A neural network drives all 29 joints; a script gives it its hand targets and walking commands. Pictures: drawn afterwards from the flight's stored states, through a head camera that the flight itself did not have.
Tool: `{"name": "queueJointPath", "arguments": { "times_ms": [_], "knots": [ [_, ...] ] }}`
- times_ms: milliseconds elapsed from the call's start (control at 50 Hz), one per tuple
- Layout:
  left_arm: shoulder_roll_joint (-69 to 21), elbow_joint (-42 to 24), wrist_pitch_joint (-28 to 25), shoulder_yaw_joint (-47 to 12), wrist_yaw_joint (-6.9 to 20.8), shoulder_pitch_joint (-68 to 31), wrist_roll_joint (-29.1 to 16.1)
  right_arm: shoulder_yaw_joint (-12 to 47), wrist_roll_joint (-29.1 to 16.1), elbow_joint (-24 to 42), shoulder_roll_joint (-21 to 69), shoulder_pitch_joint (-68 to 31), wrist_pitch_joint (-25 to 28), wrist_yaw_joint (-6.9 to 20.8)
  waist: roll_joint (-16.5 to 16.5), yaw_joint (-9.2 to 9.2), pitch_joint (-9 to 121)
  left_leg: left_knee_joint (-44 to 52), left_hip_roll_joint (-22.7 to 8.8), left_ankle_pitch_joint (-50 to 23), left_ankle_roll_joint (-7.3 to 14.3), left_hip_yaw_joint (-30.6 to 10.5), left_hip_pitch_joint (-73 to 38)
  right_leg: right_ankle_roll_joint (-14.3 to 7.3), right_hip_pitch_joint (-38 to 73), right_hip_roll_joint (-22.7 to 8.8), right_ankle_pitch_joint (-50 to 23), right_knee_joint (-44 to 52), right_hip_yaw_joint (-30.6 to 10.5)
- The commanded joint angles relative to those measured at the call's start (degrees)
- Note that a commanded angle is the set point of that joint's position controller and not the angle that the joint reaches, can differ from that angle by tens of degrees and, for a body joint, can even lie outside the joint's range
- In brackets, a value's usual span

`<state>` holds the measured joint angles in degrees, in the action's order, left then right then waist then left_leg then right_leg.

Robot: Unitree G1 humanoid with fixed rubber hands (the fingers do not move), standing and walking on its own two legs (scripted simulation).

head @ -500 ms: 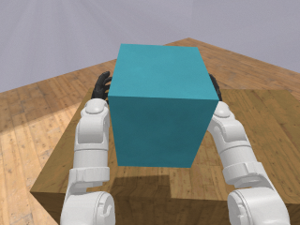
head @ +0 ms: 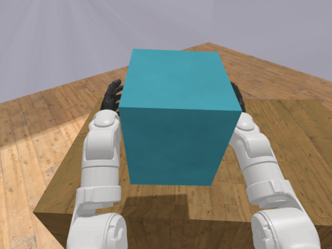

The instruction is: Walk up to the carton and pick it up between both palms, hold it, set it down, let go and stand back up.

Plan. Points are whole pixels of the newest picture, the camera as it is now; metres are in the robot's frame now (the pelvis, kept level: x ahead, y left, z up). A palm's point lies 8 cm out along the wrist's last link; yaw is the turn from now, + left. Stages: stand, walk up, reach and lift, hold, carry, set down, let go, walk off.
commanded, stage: hold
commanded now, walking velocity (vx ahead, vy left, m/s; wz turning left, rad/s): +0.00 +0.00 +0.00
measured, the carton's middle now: (173, 119) +0.37 +0.01 +0.18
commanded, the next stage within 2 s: set down in 0.64 s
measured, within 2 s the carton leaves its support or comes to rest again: neither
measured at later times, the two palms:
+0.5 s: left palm (110, 112) +0.35 +0.15 +0.21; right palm (235, 113) +0.37 -0.14 +0.19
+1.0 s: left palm (109, 107) +0.35 +0.15 +0.23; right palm (236, 111) +0.37 -0.14 +0.20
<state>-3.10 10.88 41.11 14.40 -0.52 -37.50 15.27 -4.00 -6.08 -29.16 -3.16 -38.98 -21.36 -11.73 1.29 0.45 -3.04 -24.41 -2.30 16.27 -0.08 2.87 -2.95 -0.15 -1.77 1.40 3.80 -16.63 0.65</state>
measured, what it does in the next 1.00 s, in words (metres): stands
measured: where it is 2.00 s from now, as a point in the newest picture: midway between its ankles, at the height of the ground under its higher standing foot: outside the picture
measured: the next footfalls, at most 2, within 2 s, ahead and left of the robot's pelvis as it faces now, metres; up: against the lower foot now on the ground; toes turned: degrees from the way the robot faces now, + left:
none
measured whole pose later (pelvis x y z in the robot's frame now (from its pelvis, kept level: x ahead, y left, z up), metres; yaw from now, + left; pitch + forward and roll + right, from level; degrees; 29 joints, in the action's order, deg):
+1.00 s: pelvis +0.00 +0.00 +0.00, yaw +0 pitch -11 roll -2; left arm -3.3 9.9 39.0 14.5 -0.4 -38.6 15.7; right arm -4.2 -4.1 -29.6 -3.0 -38.5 -16.3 -11.3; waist 1.3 0.5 -3.2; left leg -24.4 -2.3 16.2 -0.1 2.9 -3.3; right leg -0.1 -1.5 1.4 3.8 -16.7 0.7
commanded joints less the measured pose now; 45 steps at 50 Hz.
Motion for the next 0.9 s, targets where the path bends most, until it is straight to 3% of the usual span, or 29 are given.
{"name": "queueJointPath", "arguments": {
  "times_ms": [0, 20, 40, 80, 160, 180, 200, 240, 260, 320, 360, 380, 400, 420, 460, 480, 540, 560, 620, 640, 660, 680, 700, 740, 780, 800, 820, 860, 880],
  "knots": [
    [-31.7, -6.4, -1.8, -24.5, 10.1, -37.5, -6.0, 17.5, -3.3, 14.7, 34.5, -42.7, 3.9, 6.2, -2.5, 8.91, 17.8, 10.7, 3.9, -13.1, -1.2, -2.8, 11.1, 0.2, 18.8, 1.2, -6.5, -0.2, 3.1],
    [-31.6, -6.0, -1.7, -24.1, 10.2, -36.6, -6.4, 19.2, -4.3, 18.3, 36.3, -45.3, 4.2, 6.4, -5.1, 7.53, 18.7, 9.9, 4.4, -15.2, -0.5, -2.6, 10.6, 0.8, 18.7, 1.5, -8.6, -0.6, 3.1],
    [-31.4, -5.7, -1.6, -24.5, 10.3, -37.8, -6.6, 18.3, -4.5, 16.7, 35.0, -44.8, 4.2, 6.3, -3.0, 8.11, 18.2, 10.1, 4.2, -14.8, -1.1, -2.8, 10.8, 0.8, 17.8, 1.3, -7.0, -0.3, 3.1],
    [-33.5, -10.1, -2.0, -26.2, 10.2, -37.4, -7.1, 20.3, -6.2, 20.2, 36.9, -44.3, 4.5, 6.0, -2.9, 8.29, 21.7, 8.7, 4.6, -19.8, -1.5, -2.7, 9.5, 1.0, 20.6, 1.5, -12.0, -1.1, 2.9],
    [-33.1, -9.2, -2.2, -27.2, 9.7, -40.0, -8.3, 19.2, -4.8, 17.4, 35.9, -44.6, 4.2, 6.1, -1.5, 8.40, 19.7, 9.4, 3.9, -16.0, -1.8, -3.3, 11.3, 0.6, 18.5, 1.4, -8.2, -1.0, 3.0],
    [-34.2, -7.6, -2.1, -26.6, 9.6, -40.6, -7.8, 18.3, -4.0, 16.9, 35.1, -45.5, 4.1, 6.4, -2.0, 8.71, 20.4, 10.2, 3.5, -14.0, -1.5, -3.0, 11.0, 0.0, 17.9, 1.4, -6.0, -0.8, 3.1],
    [-33.9, -10.5, -2.5, -27.9, 9.5, -40.2, -8.7, 18.1, -4.6, 17.5, 35.4, -42.8, 4.2, 6.6, -1.0, 10.05, 21.1, 9.6, 3.7, -15.5, -2.3, -3.2, 10.3, -0.1, 18.0, 1.7, -7.5, -0.9, 2.7],
    [-31.5, -7.6, -2.1, -25.3, 9.8, -39.1, -7.3, 18.8, -4.0, 16.1, 36.0, -42.4, 4.3, 6.5, -2.5, 8.71, 18.2, 9.9, 3.9, -14.2, -1.1, -2.9, 11.4, 0.5, 19.0, 1.0, -7.7, -0.5, 2.8],
    [-32.0, -8.3, -2.0, -24.8, 9.7, -37.4, -7.5, 20.4, -5.1, 20.7, 36.6, -45.5, 4.6, 6.3, -4.5, 7.78, 22.4, 9.3, 4.6, -15.1, -0.1, -3.1, 11.0, 0.9, 20.7, 1.0, -10.1, -0.8, 2.3],
    [-32.8, -5.0, -2.1, -23.6, 10.1, -39.9, -6.0, 17.0, -3.4, 14.6, 35.7, -45.2, 3.8, 6.5, -3.3, 7.88, 17.4, 11.8, 4.3, -9.0, -0.6, -2.2, 12.8, 0.3, 17.8, 1.1, -3.4, 0.4, 3.2],
    [-33.5, -5.7, -2.2, -24.9, 9.6, -41.0, -7.5, 17.1, -3.5, 16.2, 34.8, -47.7, 4.7, 6.9, -3.8, 8.27, 19.2, 11.6, 3.5, -11.0, -0.3, -3.4, 12.9, 0.0, 18.3, 1.4, -3.7, -0.3, 2.9],
    [-33.7, -6.0, -2.3, -25.9, 9.4, -39.9, -8.1, 18.3, -4.0, 18.6, 35.3, -47.7, 5.0, 7.0, -3.8, 8.11, 21.4, 10.4, 3.7, -13.6, -0.5, -3.0, 11.6, 0.2, 18.6, 1.6, -6.5, -0.8, 2.9],
    [-34.4, -7.6, -2.6, -26.3, 9.6, -40.3, -8.4, 18.7, -4.3, 18.2, 36.3, -45.8, 4.8, 6.5, -3.4, 9.24, 22.6, 9.7, 3.7, -15.4, -1.1, -3.0, 10.9, 0.8, 19.7, 1.4, -8.9, -1.2, 3.3],
    [-32.1, -7.6, -1.9, -24.7, 9.7, -37.5, -6.7, 20.6, -5.0, 23.1, 36.6, -48.7, 5.0, 6.2, -5.2, 6.97, 23.5, 8.5, 4.9, -17.6, 0.2, -2.7, 10.6, 1.3, 20.9, 1.4, -11.0, -1.0, 3.5],
    [-32.5, -7.0, -2.3, -25.3, 9.8, -38.1, -7.9, 19.9, -5.1, 19.7, 36.0, -45.4, 4.5, 5.9, -4.3, 8.93, 21.1, 9.2, 4.4, -16.1, -0.6, -2.9, 10.2, 1.1, 20.0, 1.3, -10.9, -0.7, 2.4],
    [-31.5, -7.2, -2.1, -24.5, 10.1, -35.4, -7.3, 21.5, -5.7, 22.4, 36.2, -45.5, 4.5, 5.7, -5.7, 7.72, 23.0, 8.6, 4.8, -18.2, -0.1, -3.0, 10.2, 1.5, 22.4, 1.3, -12.9, -1.1, 3.3],
    [-30.7, -7.9, -1.7, -25.1, 9.9, -38.1, -6.3, 20.2, -6.2, 18.7, 35.2, -44.3, 3.7, 5.9, -3.1, 7.61, 19.3, 9.1, 4.2, -17.0, -1.0, -3.5, 10.2, 0.8, 19.2, 1.6, -8.7, -0.9, 2.9],
    [-32.2, -8.4, -1.4, -25.7, 10.1, -36.5, -6.6, 18.7, -5.3, 18.8, 34.7, -42.9, 3.9, 5.7, -1.6, 8.58, 18.6, 9.0, 4.7, -17.3, -1.5, -2.9, 10.8, 0.7, 19.5, 1.2, -9.9, -0.6, 3.0],
    [-30.5, -7.0, -2.3, -25.0, 10.1, -39.0, -8.1, 19.1, -3.9, 19.1, 35.8, -45.1, 3.8, 6.1, -4.4, 7.73, 18.2, 10.5, 4.6, -10.6, -0.2, -2.7, 13.0, 1.1, 17.5, 0.8, -6.5, -0.4, 2.9],
    [-32.0, -14.0, -1.5, -25.6, 8.9, -39.4, -8.8, 21.1, -7.2, 17.7, 35.3, -41.0, 2.7, 6.7, -2.4, 7.42, 19.8, 9.3, 4.0, -12.4, 0.1, -4.4, 10.6, 0.1, 16.2, 1.7, -3.2, -0.8, 1.8],
    [-34.2, -13.4, -1.3, -27.1, 8.4, -40.2, -9.7, 20.8, -7.3, 17.8, 35.2, -42.3, 3.2, 7.2, 0.0, 7.61, 19.8, 8.5, 3.3, -14.0, -1.0, -5.1, 9.9, -0.8, 13.5, 2.0, -1.6, -0.8, 2.0],
    [-32.4, -9.1, -1.5, -24.9, 8.5, -39.8, -8.7, 19.9, -6.6, 18.1, 34.4, -46.3, 3.8, 7.5, -2.2, 6.59, 20.4, 8.9, 4.0, -11.6, -0.2, -4.2, 9.9, -0.2, 14.4, 1.8, -1.0, 0.1, 2.0],
    [-32.1, -9.6, -0.6, -25.3, 8.5, -38.4, -9.7, 19.9, -6.7, 19.9, 34.4, -45.7, 3.5, 7.2, -3.3, 6.38, 18.2, 9.4, 4.1, -10.9, 0.5, -3.9, 12.2, -0.3, 14.9, 1.5, -1.9, 0.1, 1.7],
    [-31.9, -3.6, -0.7, -22.4, 9.4, -37.0, -6.2, 17.6, -4.4, 15.5, 33.6, -47.2, 3.6, 7.7, -3.9, 6.70, 13.0, 11.3, 4.3, -6.3, 1.1, -3.1, 13.4, 0.1, 14.6, 1.5, 1.1, 1.0, 2.3],
    [-31.0, -7.5, -1.7, -23.3, 9.1, -39.1, -7.6, 17.2, -4.1, 14.5, 33.5, -42.8, 4.4, 7.5, -2.5, 7.44, 17.0, 10.0, 3.5, -11.2, -0.2, -3.8, 10.6, -0.3, 14.1, 1.4, -1.2, 0.9, 2.5],
    [-32.2, -10.9, -2.5, -25.9, 9.1, -40.1, -8.7, 19.0, -5.1, 18.7, 33.7, -45.2, 6.1, 7.6, -2.1, 7.44, 20.4, 8.2, 4.1, -15.7, -0.9, -4.0, 8.9, -0.2, 14.1, 1.7, -4.5, -0.3, 2.7],
    [-33.2, -9.8, -3.0, -24.6, 8.9, -43.1, -9.0, 18.4, -4.1, 18.6, 34.3, -49.0, 7.0, 7.7, -3.2, 6.46, 22.5, 8.7, 3.8, -13.8, -0.5, -4.0, 8.9, -0.2, 15.2, 1.7, -2.1, -0.4, 2.6],
    [-32.3, -7.6, -4.1, -22.8, 8.9, -39.6, -7.1, 17.1, -2.6, 18.1, 33.1, -47.0, 8.8, 8.2, -1.8, 5.33, 21.9, 8.7, 3.4, -13.7, -0.8, -3.7, 8.8, -0.3, 15.2, 1.4, -2.3, -0.2, 2.8],
    [-31.9, -5.9, -4.2, -21.3, 8.8, -39.6, -6.0, 16.0, -2.3, 16.7, 32.4, -47.2, 8.9, 8.3, -1.8, 5.97, 20.5, 9.7, 3.7, -12.3, -0.4, -3.4, 8.8, -0.2, 15.3, 1.2, -1.5, 0.6, 2.9]
  ]
}}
